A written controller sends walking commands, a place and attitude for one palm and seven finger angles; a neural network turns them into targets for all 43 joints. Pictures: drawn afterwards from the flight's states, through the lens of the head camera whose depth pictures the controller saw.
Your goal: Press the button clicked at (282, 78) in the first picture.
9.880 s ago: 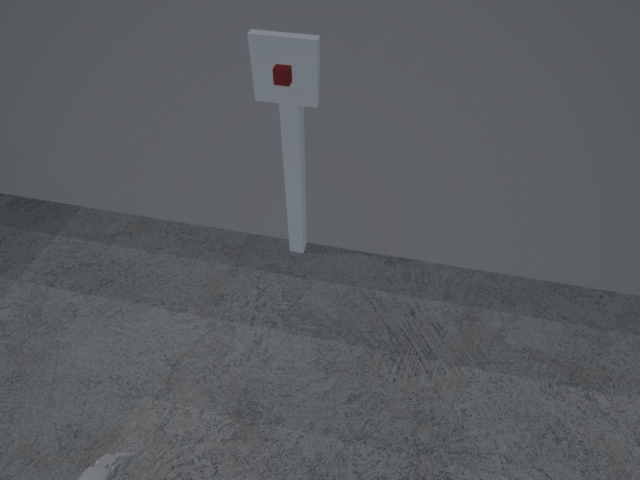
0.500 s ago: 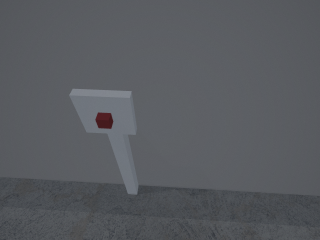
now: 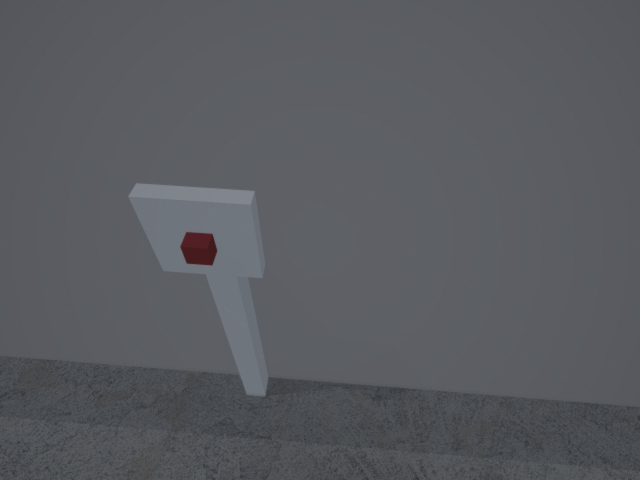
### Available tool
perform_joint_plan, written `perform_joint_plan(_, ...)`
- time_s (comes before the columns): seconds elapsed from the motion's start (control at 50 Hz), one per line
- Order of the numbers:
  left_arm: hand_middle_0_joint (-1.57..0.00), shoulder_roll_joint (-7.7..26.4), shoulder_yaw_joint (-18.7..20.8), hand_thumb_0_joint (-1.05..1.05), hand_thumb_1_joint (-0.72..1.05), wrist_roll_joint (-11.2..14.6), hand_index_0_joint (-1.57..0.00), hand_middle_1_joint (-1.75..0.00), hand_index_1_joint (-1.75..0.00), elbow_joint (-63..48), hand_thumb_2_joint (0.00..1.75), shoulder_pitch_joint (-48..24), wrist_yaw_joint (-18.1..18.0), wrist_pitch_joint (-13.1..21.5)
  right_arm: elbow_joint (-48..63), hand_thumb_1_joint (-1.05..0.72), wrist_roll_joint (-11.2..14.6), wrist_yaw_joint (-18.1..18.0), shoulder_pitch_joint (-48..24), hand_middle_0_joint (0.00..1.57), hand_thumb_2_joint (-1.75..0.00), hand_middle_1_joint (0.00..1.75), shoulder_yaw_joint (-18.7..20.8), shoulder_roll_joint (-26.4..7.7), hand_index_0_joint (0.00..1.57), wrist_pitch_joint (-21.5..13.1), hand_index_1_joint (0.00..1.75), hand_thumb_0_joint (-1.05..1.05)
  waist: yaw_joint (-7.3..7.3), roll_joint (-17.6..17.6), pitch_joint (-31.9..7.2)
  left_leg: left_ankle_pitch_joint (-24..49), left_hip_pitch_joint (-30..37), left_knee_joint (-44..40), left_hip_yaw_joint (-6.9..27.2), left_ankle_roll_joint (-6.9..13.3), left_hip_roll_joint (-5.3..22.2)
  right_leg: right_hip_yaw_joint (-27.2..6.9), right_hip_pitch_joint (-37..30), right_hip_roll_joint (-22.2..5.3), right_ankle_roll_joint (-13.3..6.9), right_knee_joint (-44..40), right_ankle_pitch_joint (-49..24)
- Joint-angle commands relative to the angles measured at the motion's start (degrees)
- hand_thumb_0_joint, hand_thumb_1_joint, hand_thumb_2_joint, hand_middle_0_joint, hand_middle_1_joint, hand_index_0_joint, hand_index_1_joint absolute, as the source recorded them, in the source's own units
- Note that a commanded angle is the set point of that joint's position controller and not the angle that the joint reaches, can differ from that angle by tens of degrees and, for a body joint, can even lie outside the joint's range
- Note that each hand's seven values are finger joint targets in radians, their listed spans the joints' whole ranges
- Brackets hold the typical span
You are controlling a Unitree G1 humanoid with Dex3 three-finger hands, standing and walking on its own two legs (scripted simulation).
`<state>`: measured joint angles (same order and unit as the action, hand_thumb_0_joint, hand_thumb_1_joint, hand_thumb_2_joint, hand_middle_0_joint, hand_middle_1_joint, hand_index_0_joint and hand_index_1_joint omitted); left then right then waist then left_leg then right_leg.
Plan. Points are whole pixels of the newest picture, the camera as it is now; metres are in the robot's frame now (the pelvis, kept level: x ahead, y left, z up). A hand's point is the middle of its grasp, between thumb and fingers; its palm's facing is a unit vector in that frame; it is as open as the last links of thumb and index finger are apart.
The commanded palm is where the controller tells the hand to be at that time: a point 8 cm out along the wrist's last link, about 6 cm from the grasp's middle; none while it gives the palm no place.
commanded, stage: look again from close up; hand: left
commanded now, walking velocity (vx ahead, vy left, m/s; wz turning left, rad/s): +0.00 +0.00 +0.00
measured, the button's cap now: (200, 247) +0.44 +0.22 +0.00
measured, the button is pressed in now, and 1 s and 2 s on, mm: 0 0 0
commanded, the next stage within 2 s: raise the hand and make a fist in 0.56 s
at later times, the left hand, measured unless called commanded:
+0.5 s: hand out of the picture -0.01 +0.23 -0.18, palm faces +0.01 -0.98 -0.21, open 7.4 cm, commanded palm none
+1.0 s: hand (158, 446) +0.16 +0.21 -0.03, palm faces +0.00 -1.00 +0.00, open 6.0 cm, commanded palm +0.09 +0.28 -0.06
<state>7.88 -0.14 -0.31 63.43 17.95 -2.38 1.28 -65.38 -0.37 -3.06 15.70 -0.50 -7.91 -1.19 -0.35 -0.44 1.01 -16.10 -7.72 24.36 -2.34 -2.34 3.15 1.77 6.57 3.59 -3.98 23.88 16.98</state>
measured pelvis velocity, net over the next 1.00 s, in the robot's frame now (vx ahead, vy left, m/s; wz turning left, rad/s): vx -0.03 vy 0.03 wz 0.01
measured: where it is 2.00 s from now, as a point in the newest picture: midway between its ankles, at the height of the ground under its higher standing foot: outside the picture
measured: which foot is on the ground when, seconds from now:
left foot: down 0.00-1.00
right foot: down 0.00-1.00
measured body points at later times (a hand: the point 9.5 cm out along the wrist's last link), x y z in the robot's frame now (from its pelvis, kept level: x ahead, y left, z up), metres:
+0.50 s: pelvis -0.03 +0.06 +0.00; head -0.02 +0.05 +0.45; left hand -0.01 +0.28 -0.16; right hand -0.02 -0.17 -0.16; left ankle -0.03 +0.14 -0.74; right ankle -0.05 -0.07 -0.74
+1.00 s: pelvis -0.03 +0.03 -0.05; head +0.00 +0.04 +0.40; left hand +0.16 +0.26 -0.02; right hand +0.17 -0.23 -0.10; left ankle -0.03 +0.14 -0.74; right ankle -0.05 -0.07 -0.74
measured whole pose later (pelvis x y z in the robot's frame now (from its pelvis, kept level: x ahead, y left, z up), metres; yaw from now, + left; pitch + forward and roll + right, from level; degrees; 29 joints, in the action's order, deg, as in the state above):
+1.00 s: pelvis -0.03 +0.03 -0.05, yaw +1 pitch +11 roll +1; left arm 10.3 8.9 13.5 9.2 23.7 16.9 29.3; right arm -34.0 0.6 0.5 8.2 4.0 -13.4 -13.2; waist 1.5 -2.6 -8.6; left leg -25.1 -38.3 52.5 -2.0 0.9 -0.6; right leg 1.6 37.0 0.2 -1.9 54.0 28.0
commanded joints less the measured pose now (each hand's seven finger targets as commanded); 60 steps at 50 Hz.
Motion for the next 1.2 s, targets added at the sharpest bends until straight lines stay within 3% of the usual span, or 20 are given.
perform_joint_plan(0.0,-0.20,5.5,0.8,0.00,0.90,-0.3,-0.20,-0.30,-0.30,-1.2,0.90,4.4,-0.1,0.5,1.0,-0.90,-0.2,0.1,4.4,0.20,-0.90,0.30,0.6,-4.3,0.20,-0.3,0.30,0.00,0.14,-0.7,2.8,13.7,-0.9,-2.0,2.1,2.8,3.0,-7.2,1.3,-8.9,2.0,-4.1,-24.2)
perform_joint_plan(0.04,-0.20,5.8,0.8,0.00,0.90,-0.2,-0.20,-0.30,-0.30,-1.4,0.90,4.4,-0.1,0.5,1.0,-0.90,-0.2,0.2,4.4,0.20,-0.90,0.30,0.5,-4.5,0.20,-0.3,0.30,0.00,0.09,-0.6,2.0,13.5,-0.7,-2.2,2.1,2.8,3.0,-7.2,0.9,-9.1,2.0,-4.2,-23.9)
perform_joint_plan(0.06,-0.20,8.4,2.0,0.00,0.90,-0.8,-0.20,-0.30,-0.30,0.9,0.90,9.3,-2.7,2.0,5.4,-0.90,0.4,0.7,-3.3,0.20,-0.90,0.30,1.5,-6.6,0.20,-0.6,0.30,0.00,-2.39,-2.7,5.0,5.5,-8.7,14.1,-2.3,1.1,1.1,-13.3,1.6,-14.8,8.5,-3.7,-61.0)
perform_joint_plan(0.08,-0.20,10.6,2.2,0.00,0.90,-0.9,-0.20,-0.30,-0.30,-2.0,0.90,8.6,-2.4,2.5,7.8,-0.90,0.4,1.0,0.0,0.20,-0.90,0.30,1.3,-3.4,0.20,0.5,0.30,0.00,0.28,-3.5,1.0,-7.1,-12.3,17.8,2.9,3.0,-0.4,-14.9,-2.7,-17.9,6.6,-1.8,-61.2)
perform_joint_plan(0.1,-0.20,10.0,2.1,0.00,0.90,-1.0,-0.20,-0.30,-0.30,-2.6,0.90,6.0,-1.9,2.6,7.7,-0.90,-0.1,1.2,-0.4,0.20,-0.90,0.30,1.4,-3.6,0.20,0.7,0.30,0.00,0.20,0.9,0.2,-6.1,-12.1,18.5,2.8,3.6,-0.1,-14.1,-2.7,-18.7,4.0,-1.6,-59.2)
perform_joint_plan(0.14,-0.20,8.5,1.4,0.00,0.90,-1.1,-0.20,-0.30,-0.30,-4.1,0.90,3.5,-1.3,2.5,8.2,-0.90,0.2,1.5,1.8,0.20,-0.90,0.30,1.4,-2.5,0.20,0.3,0.30,0.00,1.52,-2.4,-4.0,-5.8,-9.6,13.8,1.5,3.0,-0.5,-9.8,-2.6,-15.2,-2.8,-0.6,-44.4)
perform_joint_plan(0.18,-0.20,8.0,1.1,0.00,0.90,-0.8,-0.20,-0.30,-0.30,-5.0,0.90,1.0,-1.2,1.8,7.5,-0.90,0.1,1.5,4.6,0.20,-0.90,0.30,1.3,-3.2,0.20,-0.2,0.30,0.00,2.56,-5.2,-5.6,0.9,-3.2,4.7,1.4,2.7,-1.2,-8.0,0.5,-12.8,-2.5,1.0,-29.6)
perform_joint_plan(0.28,-0.20,5.9,0.7,0.00,0.90,-0.6,-0.20,-0.30,-0.30,-4.8,0.90,0.2,-0.4,-0.3,8.0,-0.90,-0.8,1.4,2.7,0.20,-0.90,0.30,1.1,-6.4,0.20,-0.4,0.30,0.00,0.48,6.0,6.0,0.9,-10.1,-3.8,9.5,5.7,3.8,-5.2,7.9,-6.1,1.1,0.8,1.9)
perform_joint_plan(0.44,-0.20,6.2,0.3,0.00,0.90,-0.9,-0.20,-0.30,-0.30,-4.2,0.90,1.5,0.5,-0.7,8.3,-0.90,-0.8,1.4,2.5,0.20,-0.90,0.30,1.2,-8.6,0.20,-0.6,0.30,0.00,-0.41,1.9,5.7,-7.9,-11.2,-9.4,12.1,6.9,4.2,-4.2,6.8,-6.1,1.6,2.2,0.9)
perform_joint_plan(0.64,-0.20,7.1,0.0,0.00,0.90,-1.1,-0.20,-0.30,-0.30,-1.2,0.90,5.1,-1.9,0.5,9.2,-0.90,0.5,1.6,-1.3,0.20,-0.90,0.30,0.9,-9.8,0.20,-1.1,0.30,0.00,-1.66,-0.9,2.7,17.3,-6.9,4.2,5.7,4.6,4.2,-5.7,6.5,-9.8,2.9,-1.4,-12.3)
perform_joint_plan(0.66,-0.23,22.9,10.5,0.00,0.90,10.2,-0.23,-0.33,-0.33,-92.2,0.90,-36.3,-2.2,12.3,28.7,-0.90,2.9,-0.5,1.4,0.20,-0.90,0.30,3.2,-18.1,0.20,-9.6,0.30,0.00,6.87,9.0,-27.1,21.8,10.7,0.5,5.5,2.6,-2.5,-0.1,5.4,-3.9,1.9,4.6,-17.2)
perform_joint_plan(0.68,-0.25,18.6,9.0,0.00,0.90,5.9,-0.25,-0.36,-0.36,-78.1,0.90,-11.0,-3.9,8.9,24.7,-0.90,2.5,-2.5,-3.9,0.20,-0.90,0.30,0.4,-12.3,0.20,-15.4,0.30,0.00,0.43,16.2,-25.6,29.1,13.9,-0.5,5.0,1.8,0.4,0.3,8.1,-3.5,1.2,9.5,-6.6)
perform_joint_plan(0.7,-0.28,13.2,6.4,0.00,0.90,7.1,-0.28,-0.39,-0.39,-69.4,0.90,-8.0,-6.6,6.0,19.9,-0.90,2.3,-2.8,-3.8,0.20,-0.90,0.30,1.3,-11.9,0.20,-16.6,0.30,0.00,1.81,13.2,-20.2,24.3,7.0,-0.7,4.9,0.2,0.1,2.0,10.7,-3.7,2.0,10.4,-1.9)
perform_joint_plan(0.72,-0.31,-1.2,-1.8,0.00,0.90,7.8,-0.31,-0.42,-0.42,-56.7,0.90,8.7,-6.0,0.9,19.2,-0.90,3.1,-1.8,-2.3,0.20,-0.90,0.30,1.7,-9.3,0.20,-16.3,0.30,0.00,2.77,6.8,-10.2,18.4,1.6,-1.6,6.5,0.9,0.5,2.9,15.5,-3.9,2.6,10.1,0.6)
perform_joint_plan(0.78,-0.39,5.7,5.2,0.00,0.90,9.4,-0.39,-0.51,-0.51,-63.3,0.90,1.7,-1.9,8.4,26.9,-0.90,1.6,-1.1,-4.2,0.20,-0.90,0.30,3.9,-13.9,0.20,-17.0,0.30,0.00,3.51,-1.1,-1.8,6.8,-10.9,6.7,6.5,2.1,-2.3,3.9,19.6,-4.0,2.6,7.6,-2.1)
perform_joint_plan(0.86,-0.50,1.4,9.3,0.00,0.90,12.9,-0.50,-0.63,-0.63,-50.5,0.90,26.3,10.2,21.2,33.8,-0.90,0.6,1.8,-8.3,0.20,-0.90,0.30,6.2,-12.7,0.20,-15.0,0.30,0.00,-3.21,-17.2,-5.4,8.1,-25.7,17.9,3.7,1.3,-3.6,5.1,25.8,-2.5,2.2,19.4,-4.8)
perform_joint_plan(0.94,-0.61,9.5,15.8,0.00,0.90,14.9,-0.61,-0.75,-0.75,-53.2,0.90,25.4,23.9,32.9,40.4,-0.90,1.0,4.3,-11.5,0.20,-0.90,0.30,7.5,-13.1,0.20,-13.9,0.30,0.00,-4.01,-4.8,-12.4,9.9,-31.7,27.7,1.6,1.1,-5.2,0.8,26.2,-4.1,2.0,28.4,-15.6)
perform_joint_plan(1.0,-0.69,13.5,19.7,0.00,0.90,17.6,-0.69,-0.84,-0.84,-64.4,0.90,17.9,25.7,33.6,43.8,-0.90,1.0,3.5,-11.3,0.20,-0.90,0.30,7.1,-12.5,0.20,-13.1,0.30,0.00,-4.17,2.7,-18.9,6.7,-35.1,32.1,0.8,2.2,-5.4,-3.1,28.0,-4.1,2.4,31.4,-12.2)
perform_joint_plan(1.06,-0.78,12.7,19.7,0.00,0.90,20.8,-0.78,-0.93,-0.93,-78.5,0.90,9.0,24.1,36.5,44.7,-0.90,0.8,2.5,-8.8,0.20,-0.90,0.30,6.6,-11.0,0.20,-13.2,0.30,0.00,-1.32,9.1,-24.3,5.9,-33.6,36.5,2.1,3.0,-4.5,-5.5,31.0,-3.8,3.2,31.6,-9.7)
perform_joint_plan(1.18,-0.94,11.8,11.2,0.00,0.90,20.0,-0.94,-1.11,-1.11,-81.1,0.90,-2.7,27.1,39.8,40.0,-0.90,1.0,-0.1,-6.4,0.20,-0.90,0.30,5.1,-12.8,0.20,-14.8,0.30,0.00,6.19,5.0,-17.9,-2.2,-40.3,43.7,4.7,4.6,-2.3,-6.9,42.1,-2.8,3.5,30.5,3.0)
